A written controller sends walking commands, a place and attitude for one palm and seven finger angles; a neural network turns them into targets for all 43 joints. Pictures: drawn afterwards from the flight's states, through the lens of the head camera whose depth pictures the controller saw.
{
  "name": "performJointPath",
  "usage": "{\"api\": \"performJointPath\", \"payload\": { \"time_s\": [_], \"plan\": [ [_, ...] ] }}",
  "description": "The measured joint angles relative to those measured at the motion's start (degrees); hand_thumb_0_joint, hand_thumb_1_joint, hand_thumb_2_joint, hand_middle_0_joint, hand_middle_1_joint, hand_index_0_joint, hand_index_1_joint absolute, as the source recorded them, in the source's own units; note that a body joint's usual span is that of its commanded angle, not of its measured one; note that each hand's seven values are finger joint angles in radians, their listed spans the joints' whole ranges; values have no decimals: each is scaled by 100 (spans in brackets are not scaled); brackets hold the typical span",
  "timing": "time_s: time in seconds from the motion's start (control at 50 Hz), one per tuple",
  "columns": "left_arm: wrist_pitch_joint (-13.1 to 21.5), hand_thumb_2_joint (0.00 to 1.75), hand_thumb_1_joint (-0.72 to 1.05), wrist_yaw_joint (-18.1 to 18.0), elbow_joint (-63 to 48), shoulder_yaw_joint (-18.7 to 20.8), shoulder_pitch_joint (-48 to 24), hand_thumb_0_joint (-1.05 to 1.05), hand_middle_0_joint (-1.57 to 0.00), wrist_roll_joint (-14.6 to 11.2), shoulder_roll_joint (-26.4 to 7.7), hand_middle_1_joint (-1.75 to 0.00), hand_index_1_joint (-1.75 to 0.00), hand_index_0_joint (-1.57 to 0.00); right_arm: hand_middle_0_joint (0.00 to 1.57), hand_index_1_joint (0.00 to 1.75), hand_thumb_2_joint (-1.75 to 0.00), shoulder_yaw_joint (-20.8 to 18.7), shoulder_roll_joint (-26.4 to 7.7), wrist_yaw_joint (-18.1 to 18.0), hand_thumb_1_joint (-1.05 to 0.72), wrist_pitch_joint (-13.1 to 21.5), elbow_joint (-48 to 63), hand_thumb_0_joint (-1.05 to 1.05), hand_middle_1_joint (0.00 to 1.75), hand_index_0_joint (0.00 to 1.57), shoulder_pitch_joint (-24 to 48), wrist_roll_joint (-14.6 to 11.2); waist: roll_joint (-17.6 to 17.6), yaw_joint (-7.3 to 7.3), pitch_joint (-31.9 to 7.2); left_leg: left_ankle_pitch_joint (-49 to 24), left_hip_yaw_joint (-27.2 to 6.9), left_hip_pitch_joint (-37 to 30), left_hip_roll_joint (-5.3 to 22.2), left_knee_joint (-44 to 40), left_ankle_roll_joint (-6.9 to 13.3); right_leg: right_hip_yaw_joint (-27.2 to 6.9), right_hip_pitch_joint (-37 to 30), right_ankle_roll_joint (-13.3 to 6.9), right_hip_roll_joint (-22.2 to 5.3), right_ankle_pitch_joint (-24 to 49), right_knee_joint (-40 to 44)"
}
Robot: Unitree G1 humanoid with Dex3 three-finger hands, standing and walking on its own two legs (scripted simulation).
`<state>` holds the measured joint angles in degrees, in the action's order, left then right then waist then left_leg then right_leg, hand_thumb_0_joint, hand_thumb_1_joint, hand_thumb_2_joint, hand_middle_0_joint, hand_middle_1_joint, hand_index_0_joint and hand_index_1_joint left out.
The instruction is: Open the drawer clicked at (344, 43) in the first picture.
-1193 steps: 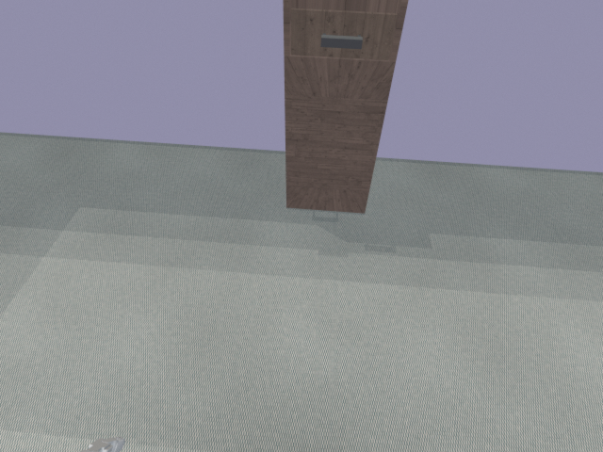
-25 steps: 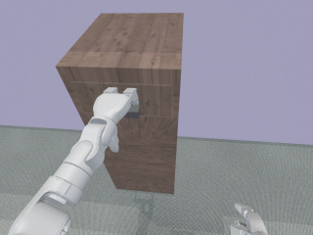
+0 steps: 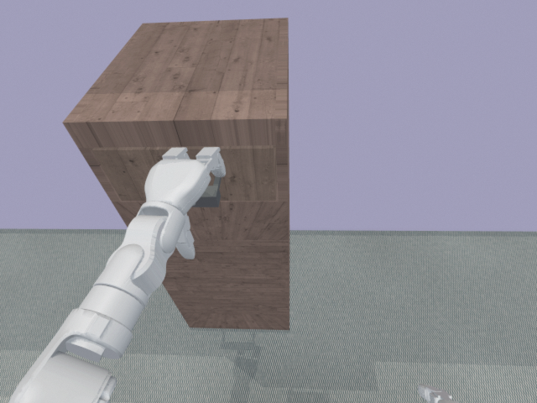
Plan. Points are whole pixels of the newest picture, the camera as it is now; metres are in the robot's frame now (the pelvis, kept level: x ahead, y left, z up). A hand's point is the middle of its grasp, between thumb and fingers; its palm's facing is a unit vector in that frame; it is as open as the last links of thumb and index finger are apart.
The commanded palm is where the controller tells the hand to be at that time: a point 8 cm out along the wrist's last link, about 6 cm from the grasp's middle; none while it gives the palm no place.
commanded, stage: re-aim the fingers above the handle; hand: left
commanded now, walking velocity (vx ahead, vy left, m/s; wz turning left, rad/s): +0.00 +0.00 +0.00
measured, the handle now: (186, 188) +0.48 +0.18 +0.04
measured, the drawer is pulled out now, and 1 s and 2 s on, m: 0.00 0.00 0.00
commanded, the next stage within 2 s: lower the fingers behind the handle in 1.50 s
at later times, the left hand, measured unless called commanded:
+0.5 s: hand (190, 195) +0.39 +0.14 +0.12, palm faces +0.15 -0.10 -0.98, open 13.8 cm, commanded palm +0.37 +0.19 +0.17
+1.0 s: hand (189, 177) +0.42 +0.14 +0.13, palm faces +0.21 -0.14 -0.97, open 13.8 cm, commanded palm +0.38 +0.20 +0.17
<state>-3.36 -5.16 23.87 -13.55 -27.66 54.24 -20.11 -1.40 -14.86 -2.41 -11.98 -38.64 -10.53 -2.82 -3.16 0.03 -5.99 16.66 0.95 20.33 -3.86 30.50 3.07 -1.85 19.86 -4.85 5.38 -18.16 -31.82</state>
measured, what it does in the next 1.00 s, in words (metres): stands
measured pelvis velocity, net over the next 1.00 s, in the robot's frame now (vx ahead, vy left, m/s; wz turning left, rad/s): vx -0.01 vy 0.00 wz -0.01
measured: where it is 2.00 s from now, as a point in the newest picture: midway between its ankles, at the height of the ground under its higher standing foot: outside the picture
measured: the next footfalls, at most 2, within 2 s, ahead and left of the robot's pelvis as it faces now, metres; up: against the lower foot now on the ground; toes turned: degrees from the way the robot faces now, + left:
none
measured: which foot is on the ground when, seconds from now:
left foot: down 0.00-1.00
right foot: down 0.00-1.00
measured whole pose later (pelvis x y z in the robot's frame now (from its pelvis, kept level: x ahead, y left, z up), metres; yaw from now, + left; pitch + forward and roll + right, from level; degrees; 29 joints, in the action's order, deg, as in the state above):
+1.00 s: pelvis -0.01 +0.00 +0.00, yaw -1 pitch +6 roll +1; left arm -0.9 -12.1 26.7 -13.4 -35.1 52.6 -22.8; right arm 0.9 -12.9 -3.1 -11.2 -39.5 -7.1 -3.4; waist -2.1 0.2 -4.5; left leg 16.8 1.9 22.4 -3.9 32.7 3.3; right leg -2.4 22.4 -4.4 5.2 -18.5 -34.6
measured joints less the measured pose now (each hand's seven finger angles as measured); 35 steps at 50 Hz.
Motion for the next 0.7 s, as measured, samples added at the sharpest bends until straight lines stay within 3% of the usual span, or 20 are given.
{"api": "performJointPath", "payload": {
  "time_s": [0.06, 0.12, 0.22, 0.28, 0.34, 0.44, 0.5, 0.56, 0.64, 0.7],
  "plan": [
    [-196, 30, -49, -293, 153, 136, -128, 0, -32, 103, -60, -120, -120, -33, 20, 30, -90, 8, 26, 29, -91, 39, -30, 1, 30, 20, 122, -13, 0, -48, -11, -4, 15, 4, 6, -14, -9, -15, 14, -5, 5, 2, -1],
    [-668, 30, -49, -354, 338, 201, -273, 0, -32, 146, -158, -120, -120, -32, 20, 30, -90, 43, 43, 68, -91, 14, -23, 1, 30, 20, 210, -44, -29, -92, -48, -24, -1, -8, 4, -57, -13, -4, -4, -6, 3, 18, 47],
    [-1319, 30, -49, 192, 185, -79, -236, 0, -31, -72, -130, -120, -120, -32, 20, 30, -90, 62, 27, 131, -91, -113, 123, 1, 30, 20, 231, -102, -91, -143, -121, -43, -125, -76, -44, -104, 0, 111, -125, 2, -44, 10, 137],
    [-1233, 30, -49, 596, -88, -415, -92, 0, -31, -194, 15, -120, -120, -32, 20, 30, -90, 89, 10, 123, -91, -145, 200, 1, 30, 20, 286, -88, -75, -162, -103, -23, -199, -101, -87, -57, 14, 189, -173, 9, -83, -41, 98],
    [-732, 30, -49, 720, -432, -615, 126, 0, -31, -192, 151, -120, -120, -32, 20, 30, -90, 112, 35, 85, -91, -104, 246, 1, 30, 20, 412, -25, -41, -174, -38, 13, -194, -106, -102, 17, 22, 191, -170, 13, -97, -87, 7],
    [-15, 30, -49, 112, -700, -554, 210, 0, -32, -9, 232, -120, -120, -33, 20, 30, -90, 113, 147, 70, -91, 29, 211, 0, 30, 20, 576, 36, -30, -206, 8, 53, -94, -71, -80, 103, 12, 103, -90, 12, -76, -117, -130],
    [-213, 30, -49, -364, -274, -266, -101, 0, -32, 128, 162, -120, -120, -33, 20, 30, -90, 192, 217, 83, -91, 29, 71, 0, 30, 20, 628, 16, -19, -234, -3, 40, -27, -61, -54, 90, -4, 38, -44, 7, -51, -98, -158],
    [-820, 30, -49, -523, 378, 13, -488, 0, -32, 237, -54, -120, -120, -33, 20, 30, -90, 306, 263, 73, -91, -47, -41, 0, 30, 20, 612, -26, -15, -219, -12, -14, 2, -70, -24, 4, -24, 4, -37, -2, -25, -35, -85],
    [-1627, 30, -49, 59, 882, 136, -670, 0, -31, 31, -384, -120, -120, -32, 20, 30, -90, 347, 216, 54, -91, -190, 42, 0, 30, 20, 370, -120, -34, -114, -39, -103, -77, -94, -20, -132, -31, 71, -100, -11, -26, 58, 103],
    [-1673, 30, -48, 808, 593, -101, -482, 0, -31, -282, -465, -120, -120, -32, 20, 30, -90, 270, 83, 24, -91, -214, 155, 1, 30, 20, 123, -121, -21, -75, -3, -117, -200, -91, -59, -117, -16, 194, -160, -12, -61, 55, 152]
  ]
}}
